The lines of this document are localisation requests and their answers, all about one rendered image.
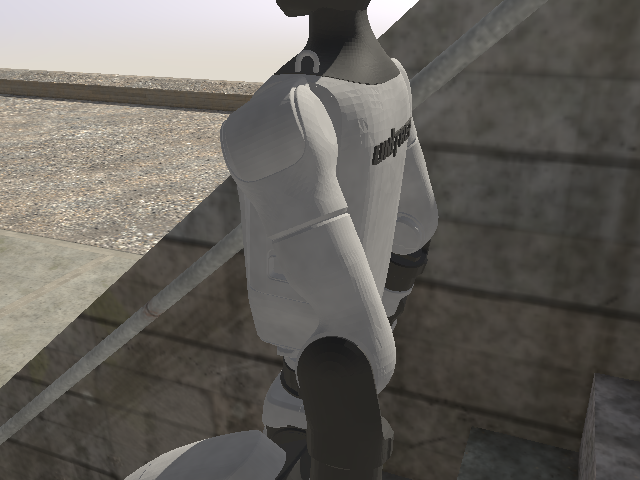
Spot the left robot forearm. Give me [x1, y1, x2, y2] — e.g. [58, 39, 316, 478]
[297, 336, 394, 480]

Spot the right robot upper arm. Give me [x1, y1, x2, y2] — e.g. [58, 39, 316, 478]
[391, 58, 439, 255]

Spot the right robot forearm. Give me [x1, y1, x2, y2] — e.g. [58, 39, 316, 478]
[382, 239, 431, 332]

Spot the humanoid robot head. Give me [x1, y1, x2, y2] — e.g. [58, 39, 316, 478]
[274, 0, 400, 85]

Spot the left robot upper arm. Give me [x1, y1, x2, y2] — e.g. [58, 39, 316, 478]
[220, 76, 396, 394]

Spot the robot left thigh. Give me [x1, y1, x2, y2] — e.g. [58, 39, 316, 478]
[124, 430, 311, 480]

